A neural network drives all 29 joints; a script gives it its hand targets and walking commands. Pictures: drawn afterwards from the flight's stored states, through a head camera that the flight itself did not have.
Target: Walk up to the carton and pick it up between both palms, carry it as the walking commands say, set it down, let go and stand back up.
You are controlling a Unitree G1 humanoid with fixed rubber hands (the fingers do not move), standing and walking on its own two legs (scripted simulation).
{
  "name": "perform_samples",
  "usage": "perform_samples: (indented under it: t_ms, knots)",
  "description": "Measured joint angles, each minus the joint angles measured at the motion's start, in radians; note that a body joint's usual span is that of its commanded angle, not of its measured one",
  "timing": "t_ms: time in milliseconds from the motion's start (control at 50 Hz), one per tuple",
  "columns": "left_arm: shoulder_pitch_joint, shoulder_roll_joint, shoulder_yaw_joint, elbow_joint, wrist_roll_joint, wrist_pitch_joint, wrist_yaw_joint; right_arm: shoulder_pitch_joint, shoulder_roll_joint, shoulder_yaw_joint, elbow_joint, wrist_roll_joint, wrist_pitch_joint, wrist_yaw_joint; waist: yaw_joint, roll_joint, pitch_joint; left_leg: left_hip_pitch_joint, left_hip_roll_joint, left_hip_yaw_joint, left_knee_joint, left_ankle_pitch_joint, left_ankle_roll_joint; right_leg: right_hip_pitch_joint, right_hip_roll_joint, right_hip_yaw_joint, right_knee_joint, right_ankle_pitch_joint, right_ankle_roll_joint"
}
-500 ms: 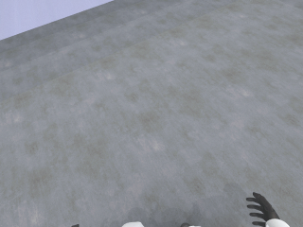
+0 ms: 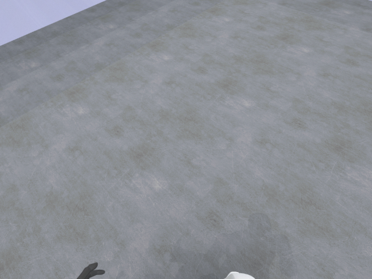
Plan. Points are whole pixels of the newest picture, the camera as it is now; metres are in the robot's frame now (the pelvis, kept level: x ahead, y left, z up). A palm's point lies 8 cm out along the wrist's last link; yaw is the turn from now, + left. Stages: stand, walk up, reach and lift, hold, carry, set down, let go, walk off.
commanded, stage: walk up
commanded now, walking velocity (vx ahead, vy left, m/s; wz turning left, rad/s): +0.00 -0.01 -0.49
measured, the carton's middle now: out of the picture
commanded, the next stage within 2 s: none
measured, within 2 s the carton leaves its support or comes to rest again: neither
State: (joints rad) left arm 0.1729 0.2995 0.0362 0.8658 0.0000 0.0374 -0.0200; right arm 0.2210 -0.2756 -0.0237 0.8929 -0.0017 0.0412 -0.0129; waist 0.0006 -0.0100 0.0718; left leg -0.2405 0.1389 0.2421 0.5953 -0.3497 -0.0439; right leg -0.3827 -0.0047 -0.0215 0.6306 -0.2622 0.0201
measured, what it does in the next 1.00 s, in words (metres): steps on the spot, turning right: left foot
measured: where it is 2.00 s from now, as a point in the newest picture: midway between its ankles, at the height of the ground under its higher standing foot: outside the picture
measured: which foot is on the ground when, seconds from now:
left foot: down 0.00-0.00, up 0.02-0.56, down 0.58-1.00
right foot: down 0.00-0.58, up 0.60-1.00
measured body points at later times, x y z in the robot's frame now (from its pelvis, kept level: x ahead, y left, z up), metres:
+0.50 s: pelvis -0.04 +0.01 +0.02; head +0.01 -0.03 +0.46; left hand +0.10 +0.27 -0.10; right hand +0.06 -0.28 -0.12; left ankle -0.05 +0.14 -0.68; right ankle +0.03 -0.09 -0.73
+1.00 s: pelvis -0.05 +0.00 +0.00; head +0.01 -0.01 +0.45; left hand +0.14 +0.22 -0.14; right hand -0.07 -0.28 -0.12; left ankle -0.06 +0.15 -0.72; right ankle -0.05 -0.12 -0.71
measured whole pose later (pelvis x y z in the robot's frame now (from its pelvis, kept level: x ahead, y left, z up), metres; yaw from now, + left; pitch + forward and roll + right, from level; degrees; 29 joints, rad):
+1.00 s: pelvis -0.05 +0.00 +0.00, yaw -23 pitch +1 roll +0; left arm 0.17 0.29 0.05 0.88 0.00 0.05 -0.01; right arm 0.19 -0.27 -0.02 0.85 0.00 0.05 -0.01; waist 0.00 -0.02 0.10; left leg -0.16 0.16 0.26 0.56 -0.39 -0.04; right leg -0.43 0.00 -0.03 0.71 -0.36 0.05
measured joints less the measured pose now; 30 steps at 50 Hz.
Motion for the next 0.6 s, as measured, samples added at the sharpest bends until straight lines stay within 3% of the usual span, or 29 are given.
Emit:
perform_samples:
  t_ms: [20,60,180,360,460,560,600]
  knots:
    - [-0.006,-0.004,0.000,0.001,0.000,-0.006,0.000,-0.007,0.000,-0.002,0.008,0.000,0.009,0.000,0.000,0.007,0.014,-0.015,0.002,-0.003,0.069,-0.068,0.000,-0.001,0.004,0.002,0.018,0.017,-0.042]
    - [-0.005,-0.011,0.000,0.001,0.000,-0.013,0.000,-0.028,0.002,-0.002,0.014,0.000,0.027,0.000,0.001,0.009,0.022,-0.077,-0.022,-0.035,0.222,-0.161,0.000,-0.001,0.007,0.016,0.021,-0.003,-0.079]
    - [0.004,-0.012,0.000,0.000,0.000,-0.014,0.012,-0.109,0.002,-0.007,-0.033,0.000,0.030,0.001,0.000,0.001,0.020,-0.221,-0.072,-0.065,0.404,-0.122,0.000,-0.002,0.010,0.088,-0.110,0.084,-0.084]
    - [0.006,-0.012,0.000,0.001,0.000,-0.024,0.018,-0.183,0.002,-0.008,-0.039,0.000,0.027,0.001,-0.001,0.001,0.020,-0.236,-0.090,-0.094,0.416,-0.105,0.000,-0.002,0.020,0.149,-0.158,0.141,-0.081]
    - [0.008,-0.012,0.000,0.001,0.000,-0.007,0.018,-0.191,0.002,-0.008,-0.041,0.000,0.027,0.001,-0.002,0.000,0.018,-0.176,-0.117,-0.097,0.330,-0.106,0.000,-0.003,0.038,0.182,-0.182,0.174,-0.061]
    - [0.008,-0.013,0.002,-0.001,0.000,0.009,0.018,-0.160,0.001,-0.008,-0.038,0.000,0.020,0.001,-0.003,-0.003,0.016,0.010,-0.132,-0.099,0.012,-0.083,0.000,-0.004,0.078,0.211,-0.191,0.199,-0.031]
    - [0.000,-0.013,0.006,-0.006,0.000,0.014,0.019,-0.129,-0.003,-0.008,-0.036,0.000,0.018,0.001,-0.002,0.016,0.021,0.074,-0.093,-0.111,-0.103,-0.015,0.012,-0.049,0.122,0.192,-0.069,0.057,-0.006]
